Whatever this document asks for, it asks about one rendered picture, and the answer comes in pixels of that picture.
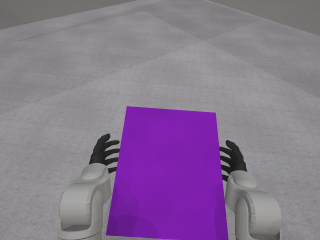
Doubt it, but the left robot forearm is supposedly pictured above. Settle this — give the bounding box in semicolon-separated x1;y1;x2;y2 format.
57;163;112;240

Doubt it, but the carton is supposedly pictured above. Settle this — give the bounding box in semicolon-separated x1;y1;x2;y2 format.
106;106;229;240

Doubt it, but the left robot hand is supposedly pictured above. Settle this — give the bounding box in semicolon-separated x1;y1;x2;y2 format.
89;133;120;174

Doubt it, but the right robot forearm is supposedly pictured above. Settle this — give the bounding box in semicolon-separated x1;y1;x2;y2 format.
224;170;283;240

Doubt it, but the right robot hand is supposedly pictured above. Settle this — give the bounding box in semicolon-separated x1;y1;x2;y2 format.
219;140;247;182

